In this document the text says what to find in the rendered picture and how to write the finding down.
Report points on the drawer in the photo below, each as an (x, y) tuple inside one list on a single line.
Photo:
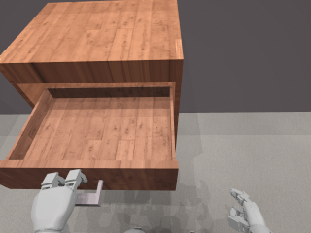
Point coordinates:
[(122, 135)]

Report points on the handle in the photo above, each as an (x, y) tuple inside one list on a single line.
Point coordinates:
[(90, 199)]

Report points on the cabinet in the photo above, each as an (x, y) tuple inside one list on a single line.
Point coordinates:
[(98, 43)]

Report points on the right robot hand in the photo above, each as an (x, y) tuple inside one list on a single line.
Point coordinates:
[(242, 219)]

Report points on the left robot hand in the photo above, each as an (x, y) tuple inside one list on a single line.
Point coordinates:
[(55, 202)]

